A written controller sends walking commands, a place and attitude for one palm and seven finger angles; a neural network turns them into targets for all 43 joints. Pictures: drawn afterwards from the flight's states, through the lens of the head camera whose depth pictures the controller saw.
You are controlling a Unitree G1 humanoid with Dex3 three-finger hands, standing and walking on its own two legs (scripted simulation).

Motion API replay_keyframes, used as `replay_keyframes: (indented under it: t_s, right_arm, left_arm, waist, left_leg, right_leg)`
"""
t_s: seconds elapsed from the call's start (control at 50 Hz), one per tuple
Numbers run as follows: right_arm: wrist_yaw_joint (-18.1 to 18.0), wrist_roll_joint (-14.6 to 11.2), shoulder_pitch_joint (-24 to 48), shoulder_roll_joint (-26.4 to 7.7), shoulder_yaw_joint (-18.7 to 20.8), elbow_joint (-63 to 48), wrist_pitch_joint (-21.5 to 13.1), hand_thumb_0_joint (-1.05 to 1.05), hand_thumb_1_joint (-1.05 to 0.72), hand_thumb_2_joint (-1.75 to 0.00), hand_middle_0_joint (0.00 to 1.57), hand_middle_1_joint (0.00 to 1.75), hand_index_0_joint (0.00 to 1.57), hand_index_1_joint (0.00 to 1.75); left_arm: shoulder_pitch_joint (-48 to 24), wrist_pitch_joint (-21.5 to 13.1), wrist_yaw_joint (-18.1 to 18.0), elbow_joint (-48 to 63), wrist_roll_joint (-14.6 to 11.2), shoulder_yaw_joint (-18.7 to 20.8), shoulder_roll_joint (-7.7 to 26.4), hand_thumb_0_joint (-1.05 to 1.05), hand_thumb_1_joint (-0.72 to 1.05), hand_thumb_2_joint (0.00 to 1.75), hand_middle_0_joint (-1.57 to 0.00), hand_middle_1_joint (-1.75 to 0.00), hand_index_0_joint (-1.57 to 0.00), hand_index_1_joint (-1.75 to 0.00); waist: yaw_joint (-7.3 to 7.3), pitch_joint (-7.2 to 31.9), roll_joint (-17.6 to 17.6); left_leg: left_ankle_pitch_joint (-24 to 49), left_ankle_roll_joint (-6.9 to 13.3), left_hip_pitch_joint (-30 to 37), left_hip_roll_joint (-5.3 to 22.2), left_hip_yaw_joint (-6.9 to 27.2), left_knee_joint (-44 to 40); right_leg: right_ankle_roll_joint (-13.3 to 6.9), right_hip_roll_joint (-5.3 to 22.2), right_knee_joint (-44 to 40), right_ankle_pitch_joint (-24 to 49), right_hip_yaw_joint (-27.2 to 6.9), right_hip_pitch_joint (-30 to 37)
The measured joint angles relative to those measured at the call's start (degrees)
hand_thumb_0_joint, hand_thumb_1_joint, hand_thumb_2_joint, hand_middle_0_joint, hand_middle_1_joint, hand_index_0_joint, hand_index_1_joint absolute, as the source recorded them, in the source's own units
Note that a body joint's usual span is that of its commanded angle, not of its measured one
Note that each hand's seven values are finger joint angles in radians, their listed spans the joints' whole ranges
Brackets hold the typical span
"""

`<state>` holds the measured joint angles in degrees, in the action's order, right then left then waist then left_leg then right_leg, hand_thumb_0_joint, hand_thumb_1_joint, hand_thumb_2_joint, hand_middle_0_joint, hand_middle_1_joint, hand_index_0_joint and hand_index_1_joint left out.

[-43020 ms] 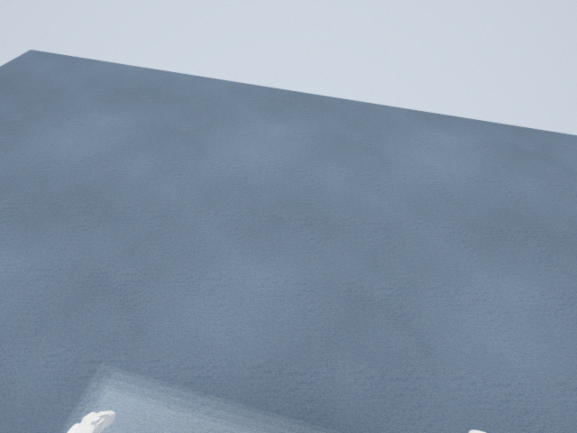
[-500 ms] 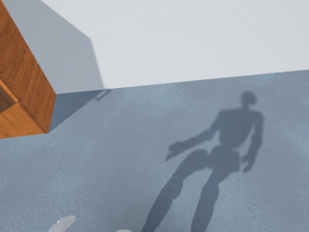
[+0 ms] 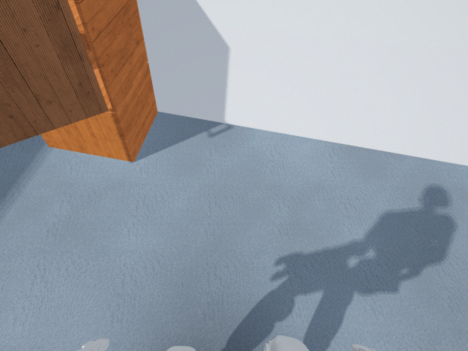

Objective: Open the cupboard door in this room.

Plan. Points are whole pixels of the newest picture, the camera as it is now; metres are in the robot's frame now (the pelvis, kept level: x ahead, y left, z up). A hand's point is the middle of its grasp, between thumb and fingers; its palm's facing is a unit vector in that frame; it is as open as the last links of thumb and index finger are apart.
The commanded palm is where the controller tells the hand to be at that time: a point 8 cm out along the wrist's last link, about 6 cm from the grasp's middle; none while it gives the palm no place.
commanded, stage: turn to face it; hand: left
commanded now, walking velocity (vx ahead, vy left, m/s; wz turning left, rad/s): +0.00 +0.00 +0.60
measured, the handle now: out of the picture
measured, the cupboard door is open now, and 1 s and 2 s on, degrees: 44 44 44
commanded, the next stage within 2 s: take the last steps up to it in 0.90 s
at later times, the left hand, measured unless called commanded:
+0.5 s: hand out of the picture +0.01 +0.20 -0.19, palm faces +0.32 -0.92 -0.20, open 7.4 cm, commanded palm none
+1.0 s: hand out of the picture -0.03 +0.16 -0.16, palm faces +0.53 -0.82 -0.22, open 7.4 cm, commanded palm none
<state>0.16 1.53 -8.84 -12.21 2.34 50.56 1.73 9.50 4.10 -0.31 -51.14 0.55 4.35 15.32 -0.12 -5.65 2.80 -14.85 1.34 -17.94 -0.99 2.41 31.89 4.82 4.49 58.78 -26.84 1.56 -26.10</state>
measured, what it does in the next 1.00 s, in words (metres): steps on the spot, turning left: right foot, then left foot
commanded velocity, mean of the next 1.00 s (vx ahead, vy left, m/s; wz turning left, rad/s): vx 0.01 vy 0.00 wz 0.44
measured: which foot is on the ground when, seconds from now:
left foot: down 0.00-0.16, up 0.18-0.44, down 0.46-0.78, up 0.80-1.00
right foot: up 0.00-0.14, down 0.16-0.46, up 0.48-0.78, down 0.80-1.00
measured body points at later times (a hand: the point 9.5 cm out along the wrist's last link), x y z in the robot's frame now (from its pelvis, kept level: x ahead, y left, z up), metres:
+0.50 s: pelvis +0.00 -0.01 -0.02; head +0.04 +0.03 +0.43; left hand -0.01 +0.25 -0.17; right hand +0.18 -0.24 -0.13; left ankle -0.02 +0.09 -0.74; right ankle +0.02 -0.17 -0.71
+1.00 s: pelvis +0.03 -0.03 +0.00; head +0.05 -0.01 +0.45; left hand -0.05 +0.20 -0.14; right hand +0.23 -0.21 -0.14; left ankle -0.05 +0.06 -0.69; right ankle +0.08 -0.15 -0.73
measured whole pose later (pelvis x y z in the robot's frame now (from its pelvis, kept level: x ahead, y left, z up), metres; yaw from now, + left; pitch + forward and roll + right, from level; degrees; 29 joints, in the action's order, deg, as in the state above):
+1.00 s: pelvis +0.03 -0.03 +0.00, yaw +31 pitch +0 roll +1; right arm 1.2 0.6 -8.7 -12.6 3.6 54.4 4.0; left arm 13.9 0.9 -0.8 -52.7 1.5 2.4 11.4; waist 0.3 -4.4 2.0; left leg -27.4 -2.2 -22.6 -0.5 -1.4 51.7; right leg 1.2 5.8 29.6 -16.6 6.3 -12.4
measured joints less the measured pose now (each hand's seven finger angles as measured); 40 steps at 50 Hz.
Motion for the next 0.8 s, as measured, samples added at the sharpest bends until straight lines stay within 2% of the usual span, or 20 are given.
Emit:
replay_keyframes:
  t_s: [0.08,0.14,0.16,0.18,0.22,0.26,0.3,0.34,0.42,0.44,0.46,0.48,0.5,0.56,0.6,0.66,0.72,0.76,0.78,0.8]
  right_arm:
    - [0.1,0.2,-1.2,0.0,0.2,0.9,0.7,0.01,-0.91,-0.9,0.2,0.3,0.21,0.3]
    - [0.3,-0.1,-1.9,-0.3,0.7,1.4,1.4,0.01,-0.9,-0.9,0.2,0.3,0.21,0.3]
    - [0.4,-0.3,-2.5,-0.3,0.8,1.3,1.7,0.01,-0.9,-0.9,0.2,0.3,0.21,0.3]
    - [0.5,-0.5,-2.2,-0.7,1.2,1.6,1.9,0.01,-0.9,-0.9,0.2,0.3,0.21,0.3]
    - [0.9,-0.5,-1.9,-1.7,2.0,1.9,2.7,0.01,-0.91,-0.9,0.2,0.3,0.2,0.3]
    - [1.3,-0.4,-1.9,-2.3,2.5,2.3,3.1,0.01,-0.91,-0.9,0.2,0.29,0.2,0.3]
    - [1.7,-0.4,-1.7,-2.3,2.6,2.4,3.3,0.01,-0.91,-0.9,0.2,0.29,0.2,0.3]
    - [1.9,-0.6,-1.4,-2.0,2.5,2.3,3.3,0.01,-0.91,-0.9,0.2,0.29,0.2,0.3]
    - [2.1,-0.8,-0.6,-1.7,1.9,1.4,2.4,0.01,-0.91,-0.9,0.19,0.29,0.2,0.3]
    - [2.1,-0.8,-0.5,-2.0,1.7,1.0,1.9,0.01,-0.91,-0.9,0.19,0.29,0.2,0.3]
    - [2.2,-0.7,-0.6,-2.6,1.7,0.3,1.4,0.01,-0.91,-0.9,0.2,0.29,0.2,0.3]
    - [1.9,-0.6,-0.2,-2.3,1.7,0.3,0.8,0.01,-0.91,-0.9,0.2,0.29,0.2,0.3]
    - [1.6,-0.5,0.2,-1.8,1.6,0.2,0.5,0.01,-0.91,-0.9,0.2,0.29,0.2,0.3]
    - [0.7,-0.1,-0.2,-0.6,0.7,-0.1,-0.2,0.01,-0.91,-0.9,0.2,0.29,0.2,0.3]
    - [0.2,0.0,-0.7,-0.2,0.3,0.1,-0.3,0.01,-0.91,-0.9,0.2,0.29,0.2,0.3]
    - [-0.2,0.2,-1.1,-0.1,0.0,0.9,0.0,0.01,-0.91,-0.9,0.2,0.29,0.2,0.3]
    - [-0.1,0.2,-1.3,-0.1,0.0,1.6,0.6,0.01,-0.91,-0.9,0.2,0.29,0.2,0.3]
    - [0.0,0.1,-1.5,0.0,0.1,1.9,1.0,0.01,-0.9,-0.9,0.2,0.3,0.21,0.3]
    - [0.1,-0.1,-1.8,0.1,0.1,1.9,1.2,0.01,-0.9,-0.9,0.2,0.3,0.21,0.3]
    - [0.2,-0.4,-1.8,0.1,0.3,2.0,1.4,0.01,-0.9,-0.9,0.2,0.3,0.21,0.3]
  left_arm:
    - [-1.4,-0.5,0.1,1.2,-0.2,-0.2,-0.3,0.01,0.91,0.9,-0.2,-0.3,-0.2,-0.3]
    - [-1.7,-1.4,0.1,2.1,-0.3,-0.4,-0.5,0.01,0.91,0.9,-0.2,-0.3,-0.2,-0.3]
    - [-1.2,-2.0,0.0,2.8,-0.1,-0.6,-0.3,0.01,0.91,0.9,-0.2,-0.3,-0.2,-0.3]
    - [-1.2,-2.5,-0.2,2.8,0.1,-0.5,-0.6,0.01,0.91,0.9,-0.2,-0.3,-0.2,-0.3]
    - [-1.2,-2.6,-0.5,2.5,0.4,-1.1,-1.7,0.0,0.91,0.9,-0.2,-0.3,-0.2,-0.3]
    - [-0.4,-2.4,-0.6,2.4,0.5,-1.4,-2.6,0.0,0.91,0.9,-0.2,-0.3,-0.2,-0.3]
    - [0.3,-2.3,-0.7,2.2,0.6,-1.5,-2.9,0.0,0.91,0.9,-0.2,-0.3,-0.2,-0.3]
    - [0.9,-2.4,-0.6,1.9,0.7,-1.6,-2.8,0.0,0.91,0.9,-0.2,-0.3,-0.2,-0.3]
    - [2.0,-2.7,-0.2,1.3,0.7,-1.7,-2.5,0.0,0.91,0.9,-0.21,-0.3,-0.2,-0.3]
    - [2.5,-2.6,0.0,1.2,0.5,-1.6,-2.4,0.0,0.91,0.9,-0.21,-0.3,-0.2,-0.3]
    - [3.2,-2.3,0.2,1.3,0.2,-1.6,-2.5,0.0,0.91,0.9,-0.21,-0.3,-0.2,-0.3]
    - [3.0,-1.8,0.2,0.8,0.0,-1.4,-1.9,0.0,0.91,0.9,-0.21,-0.3,-0.2,-0.3]
    - [2.7,-1.0,0.1,0.3,0.0,-1.2,-1.3,0.01,0.91,0.9,-0.21,-0.3,-0.2,-0.3]
    - [1.7,0.3,-0.2,-0.9,0.1,-0.4,0.0,0.01,0.91,0.9,-0.2,-0.3,-0.2,-0.3]
    - [0.9,0.4,-0.2,-1.1,0.1,-0.1,0.1,0.01,0.91,0.9,-0.2,-0.3,-0.2,-0.3]
    - [0.2,0.0,0.1,-0.4,-0.1,-0.2,-0.2,0.01,0.91,0.9,-0.2,-0.3,-0.2,-0.3]
    - [0.0,-0.6,0.1,0.1,-0.2,-0.4,-0.6,0.01,0.91,0.9,-0.2,-0.3,-0.2,-0.3]
    - [0.1,-1.2,0.1,0.4,-0.3,-0.5,-0.8,0.01,0.91,0.9,-0.2,-0.3,-0.2,-0.3]
    - [0.6,-1.6,0.1,0.7,-0.2,-0.6,-0.7,0.01,0.91,0.9,-0.2,-0.3,-0.2,-0.3]
    - [1.0,-2.3,-0.1,0.8,0.1,-0.6,-0.8,0.01,0.91,0.9,-0.2,-0.3,-0.2,-0.3]
  waist:
    - [-0.63,0.4,-1.8]
    - [-1.01,1.1,-2.8]
    - [-0.91,1.8,-2.3]
    - [-0.67,1.6,-2.7]
    - [-1.25,0.8,-4.0]
    - [-1.56,0.7,-4.1]
    - [-1.71,0.6,-3.1]
    - [-1.63,0.3,-1.5]
    - [-0.9,-0.2,0.8]
    - [-0.86,-0.1,0.9]
    - [-0.88,0.6,0.1]
    - [-0.97,0.5,0.7]
    - [-0.71,0.1,1.4]
    - [-0.51,0.2,1.7]
    - [-0.41,0.2,0.8]
    - [-0.17,0.4,-0.8]
    - [-0.22,0.9,-2.1]
    - [-0.22,1.3,-2.7]
    - [-0.13,1.9,-2.4]
    - [0.18,2.3,-2.2]
  left_leg:
    - [1.0,-0.9,0.3,-0.2,2.8,-1.2]
    - [0.5,-1.9,-0.7,-0.7,4.8,0.5]
    - [-0.2,-2.2,-1.8,-1.6,5.0,2.1]
    - [-4.3,-2.5,-3.3,-1.7,4.9,5.8]
    - [-11.1,-2.7,-6.9,-1.7,3.2,17.3]
    - [-11.9,-3.1,-9.6,-1.1,0.4,26.8]
    - [-11.6,-3.8,-10.1,0.0,-2.1,29.8]
    - [-11.9,-4.4,-8.6,1.0,-4.2,26.0]
    - [-8.6,-4.2,-2.9,1.5,-6.6,10.9]
    - [-4.9,-3.8,-1.1,1.4,-6.6,6.1]
    - [-1.2,-1.6,0.0,1.9,-5.7,2.7]
    - [-1.6,0.0,-1.2,1.2,-5.3,4.2]
    - [-2.8,0.6,-1.9,0.7,-5.1,5.8]
    - [-3.3,0.3,-1.8,0.5,-3.4,5.1]
    - [-1.8,-0.3,-1.0,0.5,-1.8,2.9]
    - [-0.1,-0.5,0.2,0.6,0.0,0.2]
    - [0.4,-1.1,0.7,0.5,1.5,-0.6]
    - [-0.1,-1.8,0.3,0.3,2.5,0.4]
    - [-0.7,-2.2,-0.4,-0.3,2.7,1.6]
    - [-2.8,-2.2,-1.5,-0.6,2.4,3.9]
  right_leg:
    - [-0.5,-1.3,-9.9,0.9,-0.8,2.9]
    - [-1.1,-2.4,-21.2,5.7,-0.5,7.8]
    - [-1.9,-2.0,-26.5,7.8,-0.8,9.9]
    - [-2.6,-1.9,-26.6,9.7,-0.6,9.8]
    - [-3.4,-1.4,-25.2,9.4,1.3,10.4]
    - [-3.5,-0.4,-26.2,9.0,2.9,11.8]
    - [-3.3,0.8,-27.8,9.4,4.1,13.2]
    - [-3.1,2.0,-28.8,9.6,5.3,14.0]
    - [-1.8,4.5,-26.2,7.8,7.5,13.6]
    - [-1.3,5.1,-24.1,6.6,8.1,12.8]
    - [-0.9,5.0,-20.9,5.3,8.8,11.1]
    - [-0.2,5.3,-15.7,1.1,7.4,8.8]
    - [-0.1,4.8,-10.0,-2.4,5.2,6.5]
    - [0.0,2.2,1.5,-3.5,2.0,1.2]
    - [0.0,1.0,2.9,-1.6,1.2,-0.3]
    - [-0.3,-0.1,-2.0,-0.5,0.6,0.3]
    - [-0.8,-1.2,-10.4,0.8,0.4,3.2]
    - [-1.2,-2.1,-18.0,4.6,0.8,6.7]
    - [-1.6,-2.0,-23.3,6.7,0.7,8.9]
    - [-2.9,-1.7,-25.6,8.1,0.4,9.7]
